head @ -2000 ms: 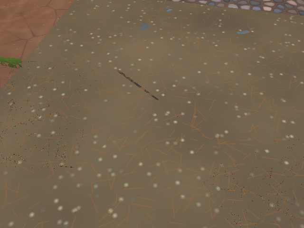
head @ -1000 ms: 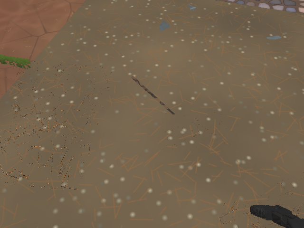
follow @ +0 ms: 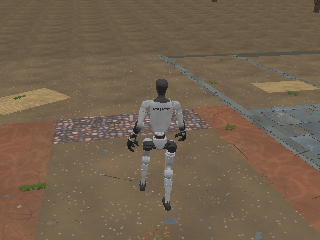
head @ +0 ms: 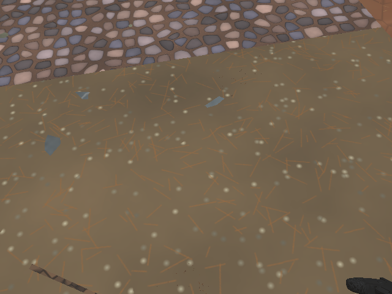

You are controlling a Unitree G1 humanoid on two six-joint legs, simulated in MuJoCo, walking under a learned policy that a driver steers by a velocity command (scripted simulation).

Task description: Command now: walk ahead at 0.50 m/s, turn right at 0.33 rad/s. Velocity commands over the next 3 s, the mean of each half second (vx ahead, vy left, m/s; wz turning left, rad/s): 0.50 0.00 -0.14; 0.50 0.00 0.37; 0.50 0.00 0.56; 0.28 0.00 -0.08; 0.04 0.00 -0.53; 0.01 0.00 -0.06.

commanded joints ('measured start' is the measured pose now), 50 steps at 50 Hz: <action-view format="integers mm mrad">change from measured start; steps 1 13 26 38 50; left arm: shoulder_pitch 66 -65 -345 -63 -84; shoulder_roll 141 131 39 96 172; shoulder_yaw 34 13 -16 11 46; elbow -21 -82 -166 -78 7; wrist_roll -2 11 3 21 19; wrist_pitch -9 -18 -29 -34 -42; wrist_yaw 6 1 -22 -14 6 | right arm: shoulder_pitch -114 200 377 278 69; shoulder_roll -73 -77 -147 -126 -32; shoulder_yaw -10 -19 -29 -24 -11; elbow -93 -12 83 7 -93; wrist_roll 7 -3 29 36 24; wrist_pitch -25 -9 18 26 70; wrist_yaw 15 21 0 -12 31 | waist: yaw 27 -87 -157 -2 -16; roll -141 5 15 -142 -87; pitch -4 -27 27 -106 39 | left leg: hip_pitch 80 560 564 -96 -3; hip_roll -41 174 107 24 42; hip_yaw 39 -304 -47 -18 59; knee -76 -381 -419 639 161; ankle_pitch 31 -333 -30 -467 -55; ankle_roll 27 269 240 56 51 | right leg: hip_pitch -11 -600 -510 128 6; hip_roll -260 -206 -177 -435 -381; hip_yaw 151 -3 -99 213 -241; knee -46 853 250 -62 -196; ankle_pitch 248 -77 325 66 285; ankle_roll -122 50 98 -116 -75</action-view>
